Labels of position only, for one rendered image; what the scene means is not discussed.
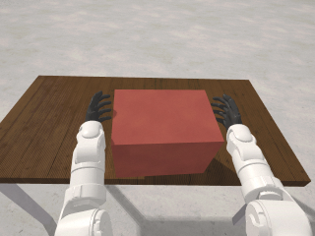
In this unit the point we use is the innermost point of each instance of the robot left forearm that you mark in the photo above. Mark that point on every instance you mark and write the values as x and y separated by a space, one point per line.
86 190

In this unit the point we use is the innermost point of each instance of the robot right forearm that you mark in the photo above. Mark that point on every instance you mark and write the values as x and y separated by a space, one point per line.
256 177

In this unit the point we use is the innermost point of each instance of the right robot hand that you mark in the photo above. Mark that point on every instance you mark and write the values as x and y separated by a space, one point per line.
230 111

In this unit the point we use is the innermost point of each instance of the robot right upper arm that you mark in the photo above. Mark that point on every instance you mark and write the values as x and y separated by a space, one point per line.
276 218

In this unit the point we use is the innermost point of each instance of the carton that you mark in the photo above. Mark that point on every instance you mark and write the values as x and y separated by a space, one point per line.
163 132

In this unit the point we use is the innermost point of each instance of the robot left upper arm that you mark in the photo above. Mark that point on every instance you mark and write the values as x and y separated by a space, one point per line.
92 222

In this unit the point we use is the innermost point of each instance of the left robot hand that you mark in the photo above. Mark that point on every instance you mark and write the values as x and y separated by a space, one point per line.
93 111

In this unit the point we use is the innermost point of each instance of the table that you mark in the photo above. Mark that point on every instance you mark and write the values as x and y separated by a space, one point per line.
39 135

